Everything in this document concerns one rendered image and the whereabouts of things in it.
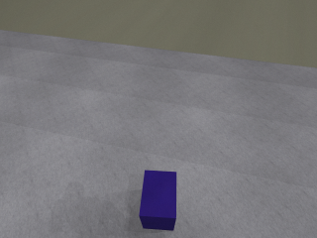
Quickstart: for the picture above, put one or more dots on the carton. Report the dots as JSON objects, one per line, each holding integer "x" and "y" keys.
{"x": 158, "y": 201}

